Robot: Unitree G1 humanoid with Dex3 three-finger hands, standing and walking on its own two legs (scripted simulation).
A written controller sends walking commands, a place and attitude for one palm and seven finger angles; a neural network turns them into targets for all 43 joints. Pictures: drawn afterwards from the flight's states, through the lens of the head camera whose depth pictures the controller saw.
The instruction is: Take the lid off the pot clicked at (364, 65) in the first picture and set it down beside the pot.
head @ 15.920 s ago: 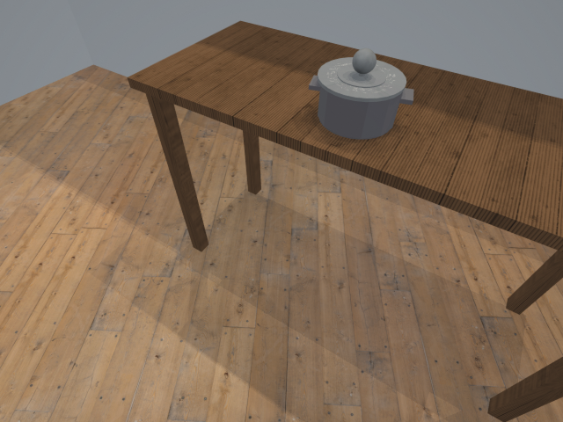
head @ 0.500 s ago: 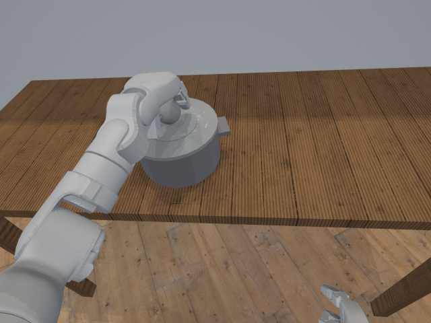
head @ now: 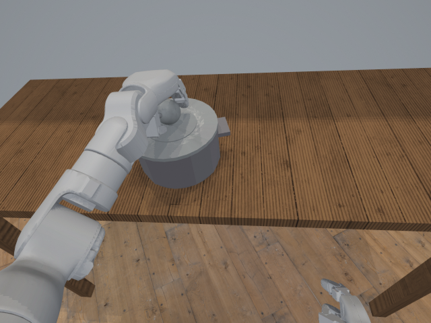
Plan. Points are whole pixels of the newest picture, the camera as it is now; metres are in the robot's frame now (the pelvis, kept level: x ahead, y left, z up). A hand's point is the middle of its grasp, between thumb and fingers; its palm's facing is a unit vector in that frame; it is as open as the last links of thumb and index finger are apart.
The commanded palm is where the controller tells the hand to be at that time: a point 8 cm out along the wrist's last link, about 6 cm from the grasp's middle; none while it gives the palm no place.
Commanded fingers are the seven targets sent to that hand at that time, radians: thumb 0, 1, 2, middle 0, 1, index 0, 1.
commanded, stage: close the fingers and squeeze the knob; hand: left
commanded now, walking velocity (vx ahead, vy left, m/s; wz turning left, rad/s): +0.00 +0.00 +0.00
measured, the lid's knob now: (168, 112) +0.47 +0.10 +0.17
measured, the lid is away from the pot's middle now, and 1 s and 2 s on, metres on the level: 0.00 0.01 0.01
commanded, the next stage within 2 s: lift the lid straight up in 1.20 s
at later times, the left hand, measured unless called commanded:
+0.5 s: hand (161, 116) +0.43 +0.10 +0.18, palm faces -0.22 -0.04 -0.97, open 7.9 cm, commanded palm +0.41 +0.11 +0.25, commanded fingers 0.00 0.29 0.97 -0.79 -0.88 -0.79 -0.88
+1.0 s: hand (162, 117) +0.43 +0.10 +0.18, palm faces -0.22 -0.03 -0.97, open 7.8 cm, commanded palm +0.41 +0.10 +0.25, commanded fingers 0.00 0.43 1.10 -0.84 -0.86 -0.85 -0.88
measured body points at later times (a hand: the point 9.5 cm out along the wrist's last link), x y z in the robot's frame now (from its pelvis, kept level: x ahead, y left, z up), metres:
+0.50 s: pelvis +0.00 +0.00 +0.00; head +0.01 -0.04 +0.45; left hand +0.44 +0.10 +0.24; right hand +0.16 -0.23 -0.12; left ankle +0.03 +0.11 -0.74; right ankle -0.03 -0.12 -0.74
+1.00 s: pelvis +0.00 +0.00 +0.00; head +0.01 -0.04 +0.45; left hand +0.44 +0.10 +0.24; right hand +0.16 -0.23 -0.12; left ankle +0.03 +0.11 -0.74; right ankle -0.03 -0.12 -0.74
